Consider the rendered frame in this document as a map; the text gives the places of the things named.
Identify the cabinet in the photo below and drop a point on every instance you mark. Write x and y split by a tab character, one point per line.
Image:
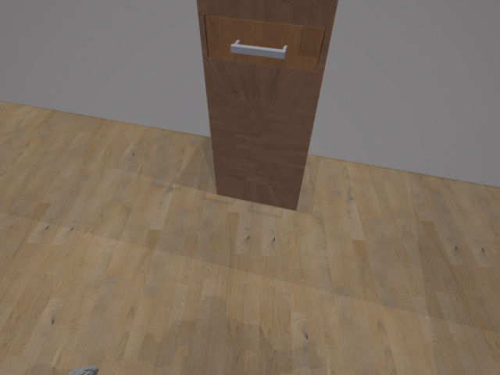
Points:
261	116

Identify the drawer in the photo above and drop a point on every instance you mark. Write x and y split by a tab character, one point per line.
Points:
304	43

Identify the handle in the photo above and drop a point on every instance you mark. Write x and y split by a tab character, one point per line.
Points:
259	51

